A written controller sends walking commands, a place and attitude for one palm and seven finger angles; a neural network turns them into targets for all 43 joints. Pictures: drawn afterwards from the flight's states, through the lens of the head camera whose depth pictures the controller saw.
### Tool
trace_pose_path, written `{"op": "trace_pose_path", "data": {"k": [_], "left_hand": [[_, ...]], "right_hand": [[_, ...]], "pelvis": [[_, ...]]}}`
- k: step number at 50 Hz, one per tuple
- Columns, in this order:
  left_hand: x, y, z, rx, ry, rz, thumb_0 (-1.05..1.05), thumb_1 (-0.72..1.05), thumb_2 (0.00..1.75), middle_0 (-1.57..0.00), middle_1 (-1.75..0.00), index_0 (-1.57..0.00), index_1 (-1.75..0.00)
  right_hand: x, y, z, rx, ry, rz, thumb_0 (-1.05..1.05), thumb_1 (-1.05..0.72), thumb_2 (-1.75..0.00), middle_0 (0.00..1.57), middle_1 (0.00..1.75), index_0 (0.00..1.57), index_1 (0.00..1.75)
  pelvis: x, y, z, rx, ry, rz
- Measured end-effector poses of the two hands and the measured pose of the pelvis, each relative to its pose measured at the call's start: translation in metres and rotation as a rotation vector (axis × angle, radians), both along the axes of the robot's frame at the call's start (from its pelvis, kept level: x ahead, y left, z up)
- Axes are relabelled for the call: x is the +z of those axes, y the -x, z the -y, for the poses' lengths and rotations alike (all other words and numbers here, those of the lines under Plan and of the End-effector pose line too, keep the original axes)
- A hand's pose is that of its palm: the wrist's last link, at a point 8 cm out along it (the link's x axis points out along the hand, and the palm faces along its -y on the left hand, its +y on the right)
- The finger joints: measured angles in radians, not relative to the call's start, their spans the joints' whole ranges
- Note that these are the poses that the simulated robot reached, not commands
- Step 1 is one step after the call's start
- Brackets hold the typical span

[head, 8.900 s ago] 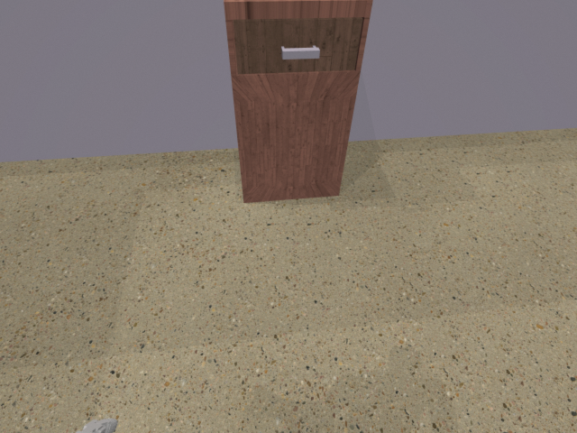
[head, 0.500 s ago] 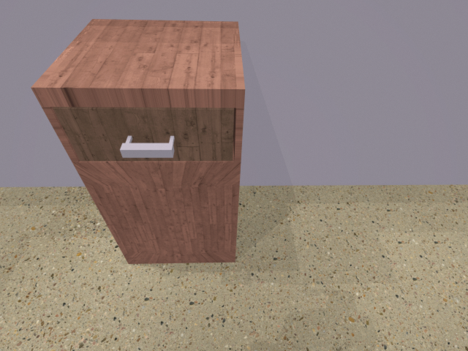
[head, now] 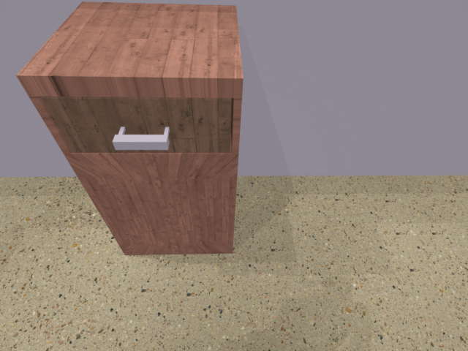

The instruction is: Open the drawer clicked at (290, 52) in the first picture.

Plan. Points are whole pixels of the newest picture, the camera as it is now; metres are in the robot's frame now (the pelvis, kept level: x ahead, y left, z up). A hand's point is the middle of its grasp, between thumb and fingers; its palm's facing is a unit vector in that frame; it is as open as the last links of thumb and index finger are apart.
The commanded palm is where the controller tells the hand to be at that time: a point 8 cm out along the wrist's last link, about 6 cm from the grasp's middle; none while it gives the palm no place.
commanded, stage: look again from close up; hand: left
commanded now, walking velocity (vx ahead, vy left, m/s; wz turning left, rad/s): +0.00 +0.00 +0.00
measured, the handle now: (143, 136) +0.60 +0.26 -0.01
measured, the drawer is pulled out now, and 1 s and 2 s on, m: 0.00 0.00 0.00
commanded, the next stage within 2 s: shuffle to correct the standing spot in 0.44 s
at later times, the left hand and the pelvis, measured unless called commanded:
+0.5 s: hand out of the picture +0.01 +0.21 -0.16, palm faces +0.02 -0.97 -0.25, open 7.4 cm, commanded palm none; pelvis -0.04 +0.00 +0.00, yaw +0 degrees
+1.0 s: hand out of the picture -0.02 +0.18 -0.18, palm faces +0.02 -1.00 -0.09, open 7.4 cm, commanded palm none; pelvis +0.01 +0.04 +0.00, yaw +1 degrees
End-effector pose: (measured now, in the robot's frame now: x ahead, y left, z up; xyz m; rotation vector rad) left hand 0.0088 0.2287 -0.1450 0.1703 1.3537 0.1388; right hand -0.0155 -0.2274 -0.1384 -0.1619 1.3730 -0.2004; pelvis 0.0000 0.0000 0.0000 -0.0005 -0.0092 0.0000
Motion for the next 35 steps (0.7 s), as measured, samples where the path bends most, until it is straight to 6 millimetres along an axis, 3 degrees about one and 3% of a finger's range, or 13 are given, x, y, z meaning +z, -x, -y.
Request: {"op": "trace_pose_path", "data": {"k": [8,16,21,27,35], "left_hand": [[0.004,-0.021,-0.015,-0.007,-0.039,0.131,0.01,0.91,0.89,-0.20,-0.30,-0.20,-0.30],[0.013,-0.023,-0.022,-0.025,-0.045,0.200,0.01,0.90,0.89,-0.20,-0.30,-0.20,-0.30],[0.016,-0.009,-0.027,-0.024,-0.052,0.181,0.01,0.90,0.89,-0.20,-0.30,-0.20,-0.30],[0.013,0.018,-0.029,-0.007,-0.052,0.113,0.01,0.90,0.89,-0.20,-0.30,-0.20,-0.30],[0.001,0.056,-0.017,0.042,-0.007,0.007,0.01,0.90,0.89,-0.20,-0.30,-0.20,-0.30]], "right_hand": [[0.005,-0.031,0.029,0.018,0.065,0.139,0.00,-0.91,-0.90,0.20,0.30,0.20,0.30],[0.016,-0.043,0.033,0.065,0.069,0.214,0.00,-0.91,-0.90,0.20,0.30,0.19,0.30],[0.017,-0.031,0.029,0.080,0.055,0.194,0.00,-0.91,-0.90,0.20,0.30,0.20,0.30],[0.013,-0.004,0.023,0.072,0.037,0.117,0.00,-0.91,-0.90,0.20,0.30,0.20,0.30],[0.006,0.036,0.005,0.050,0.009,-0.026,0.00,-0.91,-0.90,0.20,0.30,0.20,0.30]], "pelvis": [[-0.005,0.009,0.001,0.000,0.010,0.031],[-0.001,0.026,-0.001,-0.005,0.011,0.051],[0.002,0.035,-0.002,-0.003,0.008,0.048],[0.004,0.040,-0.004,0.002,0.007,0.043],[0.002,0.036,-0.008,0.020,0.018,0.025]]}}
